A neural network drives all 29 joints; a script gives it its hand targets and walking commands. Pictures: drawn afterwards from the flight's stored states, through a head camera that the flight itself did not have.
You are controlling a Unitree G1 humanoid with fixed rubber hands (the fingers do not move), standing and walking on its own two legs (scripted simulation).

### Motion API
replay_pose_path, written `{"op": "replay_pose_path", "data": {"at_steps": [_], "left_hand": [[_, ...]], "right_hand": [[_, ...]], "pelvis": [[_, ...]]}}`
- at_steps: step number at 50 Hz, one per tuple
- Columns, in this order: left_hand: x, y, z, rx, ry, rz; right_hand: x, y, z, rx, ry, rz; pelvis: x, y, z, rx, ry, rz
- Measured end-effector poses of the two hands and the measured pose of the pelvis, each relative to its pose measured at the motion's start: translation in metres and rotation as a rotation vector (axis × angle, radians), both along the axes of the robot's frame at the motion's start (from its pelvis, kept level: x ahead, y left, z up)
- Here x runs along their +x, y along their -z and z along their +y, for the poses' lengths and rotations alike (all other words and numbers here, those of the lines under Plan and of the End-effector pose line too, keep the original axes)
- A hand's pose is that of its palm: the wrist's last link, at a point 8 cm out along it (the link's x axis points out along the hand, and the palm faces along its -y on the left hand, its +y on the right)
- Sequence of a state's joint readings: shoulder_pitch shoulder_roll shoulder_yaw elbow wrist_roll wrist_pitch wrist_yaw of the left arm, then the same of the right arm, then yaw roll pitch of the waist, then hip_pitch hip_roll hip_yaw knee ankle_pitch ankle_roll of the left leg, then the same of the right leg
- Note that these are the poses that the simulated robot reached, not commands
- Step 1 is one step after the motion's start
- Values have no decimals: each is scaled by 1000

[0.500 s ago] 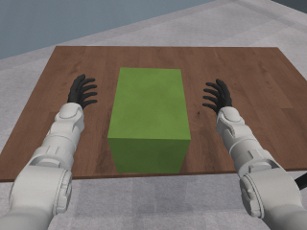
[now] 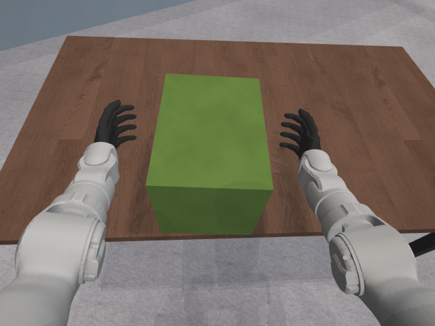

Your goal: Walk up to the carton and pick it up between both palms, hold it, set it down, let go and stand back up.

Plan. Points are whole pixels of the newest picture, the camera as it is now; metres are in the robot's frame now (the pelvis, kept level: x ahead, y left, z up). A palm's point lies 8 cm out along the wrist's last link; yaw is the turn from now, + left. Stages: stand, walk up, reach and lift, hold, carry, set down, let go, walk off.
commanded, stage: reach and lift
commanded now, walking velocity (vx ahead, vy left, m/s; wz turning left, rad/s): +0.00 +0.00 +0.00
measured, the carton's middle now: (209, 156) +0.48 +0.01 -0.02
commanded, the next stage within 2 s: none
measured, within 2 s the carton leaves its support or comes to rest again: neither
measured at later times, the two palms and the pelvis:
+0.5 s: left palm (126, 159) +0.45 +0.18 +0.00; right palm (294, 164) +0.44 -0.17 +0.01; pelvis +0.00 +0.01 -0.02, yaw -1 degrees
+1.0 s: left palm (133, 166) +0.43 +0.16 +0.01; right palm (279, 179) +0.40 -0.13 +0.00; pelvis +0.00 +0.02 +0.00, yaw -1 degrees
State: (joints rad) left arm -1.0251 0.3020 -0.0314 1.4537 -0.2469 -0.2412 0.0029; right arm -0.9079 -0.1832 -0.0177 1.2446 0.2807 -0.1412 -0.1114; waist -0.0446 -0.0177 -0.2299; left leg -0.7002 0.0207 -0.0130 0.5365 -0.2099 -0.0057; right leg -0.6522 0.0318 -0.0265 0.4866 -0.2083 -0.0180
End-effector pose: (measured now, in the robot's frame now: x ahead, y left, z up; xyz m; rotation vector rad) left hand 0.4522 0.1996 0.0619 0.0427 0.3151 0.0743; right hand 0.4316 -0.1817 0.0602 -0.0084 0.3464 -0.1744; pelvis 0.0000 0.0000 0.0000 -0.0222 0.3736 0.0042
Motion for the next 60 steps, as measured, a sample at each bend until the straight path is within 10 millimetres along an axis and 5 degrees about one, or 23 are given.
{"op": "replay_pose_path", "data": {"at_steps": [8, 16, 33, 38, 50, 60], "left_hand": [[-6, 42, -2, -9, -14, 22], [-2, 58, -11, -9, 3, 4], [1, 57, -29, -28, 39, -32], [0, 55, -40, -40, 49, -37], [-18, 54, -39, -10, 48, -38], [-27, 54, -41, -11, 28, -29]], "right_hand": [[-8, 42, 2, -1, 2, 13], [-3, 56, 3, -10, -4, -21], [3, 54, 27, 1, -28, -58], [-2, 56, 41, 17, -16, -54], [-30, 61, 48, -24, 31, -82], [-33, 57, 45, -68, -9, -52]], "pelvis": [[-2, 10, 2, -4, 2, 80], [-5, 19, 4, -5, 11, 121], [-5, 23, 10, -5, 17, 115], [-7, 20, 12, -9, 17, 99], [-1, 2, 15, -14, 4, 9], [7, -7, 10, -3, -2, -26]]}}
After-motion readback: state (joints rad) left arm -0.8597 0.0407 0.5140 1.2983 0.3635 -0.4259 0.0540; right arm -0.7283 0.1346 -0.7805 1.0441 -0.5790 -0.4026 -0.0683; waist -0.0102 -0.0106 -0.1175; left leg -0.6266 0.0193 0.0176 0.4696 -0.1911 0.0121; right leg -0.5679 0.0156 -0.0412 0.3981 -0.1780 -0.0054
